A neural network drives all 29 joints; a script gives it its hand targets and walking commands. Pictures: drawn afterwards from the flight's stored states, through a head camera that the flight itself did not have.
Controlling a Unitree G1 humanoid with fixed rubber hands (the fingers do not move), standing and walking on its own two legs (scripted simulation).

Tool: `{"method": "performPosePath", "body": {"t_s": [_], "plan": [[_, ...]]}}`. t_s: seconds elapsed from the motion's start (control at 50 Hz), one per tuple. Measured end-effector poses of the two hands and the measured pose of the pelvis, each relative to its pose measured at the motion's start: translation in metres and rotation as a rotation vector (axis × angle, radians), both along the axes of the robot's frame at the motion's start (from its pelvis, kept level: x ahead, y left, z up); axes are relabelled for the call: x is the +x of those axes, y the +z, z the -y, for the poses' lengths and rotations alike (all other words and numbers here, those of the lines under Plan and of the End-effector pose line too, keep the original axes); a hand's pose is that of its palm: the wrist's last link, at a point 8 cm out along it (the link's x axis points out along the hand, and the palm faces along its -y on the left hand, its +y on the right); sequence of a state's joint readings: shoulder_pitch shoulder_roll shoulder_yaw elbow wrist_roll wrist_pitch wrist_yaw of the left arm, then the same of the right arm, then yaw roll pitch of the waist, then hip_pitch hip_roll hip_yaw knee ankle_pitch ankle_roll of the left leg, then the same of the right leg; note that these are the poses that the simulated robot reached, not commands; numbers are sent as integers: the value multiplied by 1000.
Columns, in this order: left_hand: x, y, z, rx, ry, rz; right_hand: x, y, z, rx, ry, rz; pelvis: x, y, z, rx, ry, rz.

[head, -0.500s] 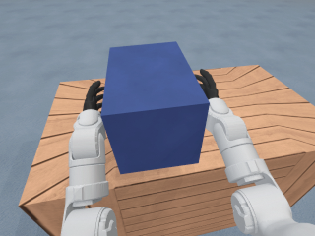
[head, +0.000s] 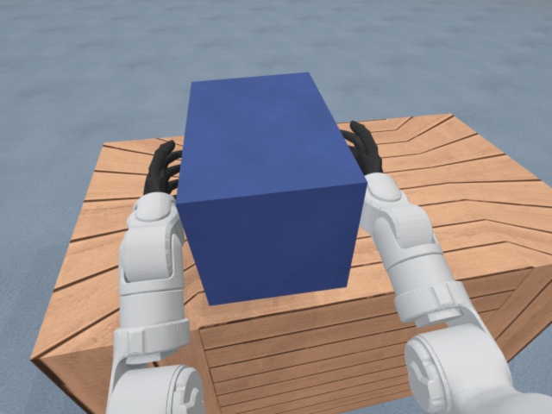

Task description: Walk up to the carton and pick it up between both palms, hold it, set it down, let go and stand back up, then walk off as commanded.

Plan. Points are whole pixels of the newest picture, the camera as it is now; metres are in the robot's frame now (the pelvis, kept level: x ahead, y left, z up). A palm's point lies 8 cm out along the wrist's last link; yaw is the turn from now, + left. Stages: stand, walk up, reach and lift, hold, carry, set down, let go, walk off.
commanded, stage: hold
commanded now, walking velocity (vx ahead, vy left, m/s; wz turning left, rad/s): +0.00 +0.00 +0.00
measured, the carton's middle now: (263, 177) +0.40 +0.01 +0.18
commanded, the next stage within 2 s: none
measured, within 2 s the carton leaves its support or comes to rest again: neither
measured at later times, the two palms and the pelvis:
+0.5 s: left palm (161, 195) +0.35 +0.15 +0.19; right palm (366, 175) +0.36 -0.14 +0.20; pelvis +0.00 +0.00 +0.00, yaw +0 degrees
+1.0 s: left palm (159, 197) +0.35 +0.15 +0.19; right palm (364, 175) +0.36 -0.13 +0.20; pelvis +0.00 +0.00 +0.00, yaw +0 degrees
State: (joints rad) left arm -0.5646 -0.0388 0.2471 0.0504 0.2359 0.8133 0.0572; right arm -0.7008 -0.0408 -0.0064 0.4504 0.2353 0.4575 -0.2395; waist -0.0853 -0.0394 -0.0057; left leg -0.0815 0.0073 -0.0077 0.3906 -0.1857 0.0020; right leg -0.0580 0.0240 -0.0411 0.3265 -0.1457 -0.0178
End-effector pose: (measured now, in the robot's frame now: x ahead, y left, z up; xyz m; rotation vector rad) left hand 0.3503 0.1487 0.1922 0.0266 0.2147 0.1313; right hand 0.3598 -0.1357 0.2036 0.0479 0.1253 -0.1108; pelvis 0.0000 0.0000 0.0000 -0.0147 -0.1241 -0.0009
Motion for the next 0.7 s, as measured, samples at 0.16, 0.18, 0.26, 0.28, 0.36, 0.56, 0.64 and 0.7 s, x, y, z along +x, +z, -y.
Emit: {"method": "performPosePath", "body": {"t_s": [0.16,0.18,0.26,0.28,0.36,0.56,0.64,0.7], "plan": [[-1,4,1,3,-2,8,-1,4,1,-1,-1,8,-2,0,1,1,0,3],[-1,3,1,3,-3,6,-1,4,1,-2,-1,7,-3,0,1,1,0,4],[-1,2,1,-2,-2,-2,-1,3,1,1,-2,-2,-4,0,1,3,-1,6],[0,2,1,-2,-2,-5,-1,3,1,-1,-2,-5,-4,0,1,4,-1,5],[0,0,0,0,-2,-12,0,0,0,-1,-1,-12,-5,0,1,4,-1,1],[3,4,0,9,-4,7,2,2,1,2,-1,8,-3,0,1,1,-1,-14],[1,4,0,0,-2,13,1,5,0,2,-1,14,-1,0,1,1,-2,-9],[1,1,0,-5,-4,1,1,4,0,-2,-3,2,0,0,1,2,-1,0]]}}
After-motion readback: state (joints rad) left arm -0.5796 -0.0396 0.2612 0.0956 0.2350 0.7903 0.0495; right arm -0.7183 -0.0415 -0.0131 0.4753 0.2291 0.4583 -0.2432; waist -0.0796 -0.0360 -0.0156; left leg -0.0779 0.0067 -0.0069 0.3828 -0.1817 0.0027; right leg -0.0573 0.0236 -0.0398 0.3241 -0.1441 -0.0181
